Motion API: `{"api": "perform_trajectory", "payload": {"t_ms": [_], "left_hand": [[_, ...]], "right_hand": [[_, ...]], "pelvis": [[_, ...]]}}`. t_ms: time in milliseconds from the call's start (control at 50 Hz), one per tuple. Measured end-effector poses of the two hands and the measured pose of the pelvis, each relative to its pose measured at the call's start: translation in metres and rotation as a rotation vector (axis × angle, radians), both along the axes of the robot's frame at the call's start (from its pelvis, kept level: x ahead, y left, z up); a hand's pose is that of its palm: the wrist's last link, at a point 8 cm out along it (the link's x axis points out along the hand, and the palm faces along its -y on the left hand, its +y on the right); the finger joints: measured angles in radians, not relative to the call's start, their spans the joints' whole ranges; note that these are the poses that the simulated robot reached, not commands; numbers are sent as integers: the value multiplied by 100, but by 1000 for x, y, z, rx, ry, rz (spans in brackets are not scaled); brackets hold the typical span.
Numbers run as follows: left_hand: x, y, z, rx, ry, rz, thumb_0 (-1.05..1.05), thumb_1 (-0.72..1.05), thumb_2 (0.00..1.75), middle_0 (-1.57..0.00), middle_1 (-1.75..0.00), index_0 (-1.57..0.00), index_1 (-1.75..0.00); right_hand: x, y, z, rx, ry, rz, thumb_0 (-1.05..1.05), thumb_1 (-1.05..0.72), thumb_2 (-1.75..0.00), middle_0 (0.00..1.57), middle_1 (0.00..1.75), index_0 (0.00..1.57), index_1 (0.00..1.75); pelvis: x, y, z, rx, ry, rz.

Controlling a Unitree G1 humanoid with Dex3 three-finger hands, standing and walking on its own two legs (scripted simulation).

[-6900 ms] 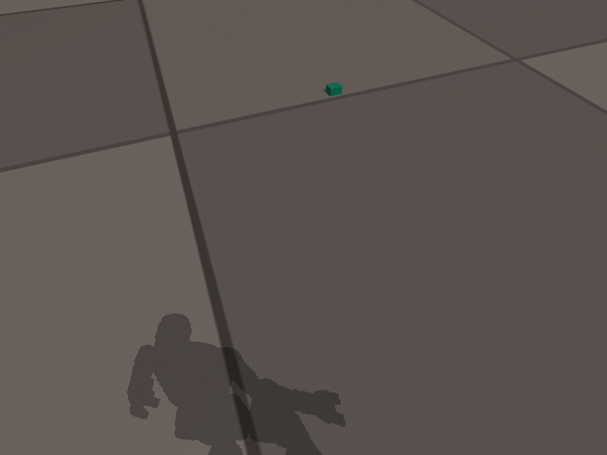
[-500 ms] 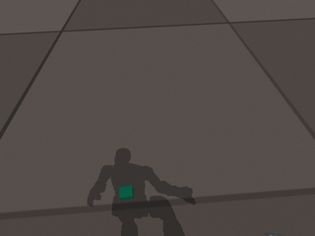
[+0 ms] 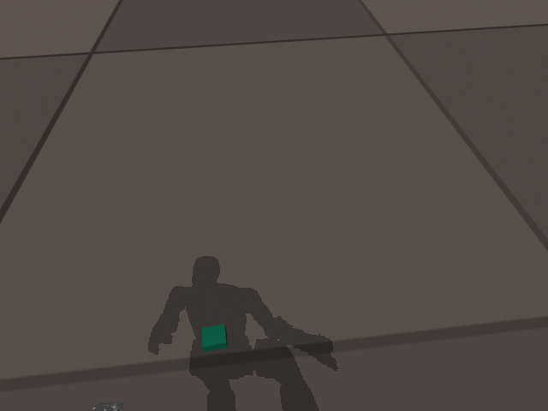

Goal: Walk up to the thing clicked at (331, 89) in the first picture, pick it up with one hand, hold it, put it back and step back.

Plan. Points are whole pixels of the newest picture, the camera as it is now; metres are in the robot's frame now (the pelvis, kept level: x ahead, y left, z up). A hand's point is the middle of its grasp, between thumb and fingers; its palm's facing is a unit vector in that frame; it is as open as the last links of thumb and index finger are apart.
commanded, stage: walk up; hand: left
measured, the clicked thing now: (214, 337) +0.46 +0.26 -0.75
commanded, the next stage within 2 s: none
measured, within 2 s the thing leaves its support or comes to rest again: neither
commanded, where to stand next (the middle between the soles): +0.07 +0.03 m, yaw -1 degrees
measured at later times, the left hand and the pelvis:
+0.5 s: hand out of the picture +0.04 +0.36 -0.19, palm faces +0.00 -0.91 -0.41, open 7.4 cm; pelvis -0.05 +0.06 -0.03, yaw +1 degrees
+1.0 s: hand out of the picture +0.10 +0.25 -0.17, palm faces -0.10 -0.93 -0.36, open 7.4 cm; pelvis -0.02 +0.00 -0.03, yaw -3 degrees
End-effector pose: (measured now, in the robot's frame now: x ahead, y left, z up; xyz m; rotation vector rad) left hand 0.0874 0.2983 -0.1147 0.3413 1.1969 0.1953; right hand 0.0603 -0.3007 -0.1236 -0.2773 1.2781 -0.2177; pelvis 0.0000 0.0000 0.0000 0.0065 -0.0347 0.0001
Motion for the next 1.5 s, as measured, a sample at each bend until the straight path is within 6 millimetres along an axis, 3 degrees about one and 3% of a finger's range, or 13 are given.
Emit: {"api": "perform_trajectory", "payload": {"t_ms": [160, 280, 440, 520, 640, 780, 900, 1000, 1080, 1200, 1300, 1400, 1500], "left_hand": [[2, 5, 0, 20, -21, 22, 1, 90, 90, -20, -30, -21, -30], [-22, 42, -1, 102, -17, 18, 0, 90, 90, -21, -30, -21, -31], [-46, 103, -29, 96, 2, 42, 1, 90, 90, -20, -30, -20, -30], [-59, 105, -34, 39, 42, 38, 1, 90, 90, -20, -30, -20, -30], [-77, 95, -42, -35, 116, 4, 1, 90, 90, -20, -30, -20, -30], [-52, 58, -38, -68, 113, -58, 1, 90, 90, -20, -30, -20, -30], [-9, 17, -30, -13, -10, -87, 1, 90, 90, -20, -30, -20, -30], [10, -8, -14, -3, -80, -100, 1, 90, 90, -20, -30, -20, -30], [16, 0, -4, 58, -137, -87, 0, 90, 90, -21, -30, -21, -31], [1, 48, 4, 167, -145, -52, 0, 89, 90, -21, -30, -21, -31], [-12, 91, -17, 168, -139, 0, 0, 90, 90, -21, -30, -21, -31], [-36, 96, -34, 116, -75, 39, 1, 90, 90, -20, -30, -20, -30], [-70, 80, -47, 18, 12, 5, 1, 90, 90, -20, -30, -20, -30]], "right_hand": [[14, -2, 0, -2, -21, 15, 1, -90, -90, 20, 30, 20, 30], [20, 1, -2, -39, -39, 54, 1, -90, -90, 20, 30, 20, 30], [-27, 44, -7, -103, -20, 68, 0, -90, -90, 20, 30, 20, 30], [-58, 52, 12, -151, 10, 37, 1, -90, -90, 20, 30, 20, 30], [-92, 25, 45, -256, -24, -30, 1, -89, -90, 21, 30, 21, 30], [-112, -21, 60, -286, -29, -55, 1, -89, -90, 20, 30, 21, 30], [-98, -56, 20, -236, 15, -62, 1, -90, -90, 20, 30, 20, 30], [-63, -41, -5, -136, -23, -44, 1, -90, -90, 20, 30, 20, 30], [-36, -22, -22, -66, -32, 19, 1, -90, -90, 20, 30, 20, 30], [-7, 9, -36, -21, -82, 67, 1, -90, -90, 20, 30, 20, 30], [-7, 33, -41, -66, -108, 112, 1, -90, -90, 20, 30, 20, 30], [-27, 42, -17, -117, -99, 123, 1, -90, -90, 20, 30, 21, 30], [-54, 15, 20, -221, -129, 82, 1, -89, -90, 21, 30, 21, 30]], "pelvis": [[-4, 3, -3, -4, 3, 5], [-31, 26, -12, -8, 8, 11], [-51, 63, -33, 2, -7, 33], [-53, 63, -23, -9, -2, 16], [-46, 58, -17, -14, -15, -36], [-30, 32, -16, -15, -22, -80], [-21, 1, -32, -33, -26, -66], [-17, -4, -28, -26, -18, -52], [-20, 2, -31, -30, -13, -28], [-33, 25, -40, -17, -9, 4], [-45, 49, -57, 18, -18, 13], [-58, 48, -48, -8, -13, 12], [-62, 38, -38, -7, -14, -28]]}}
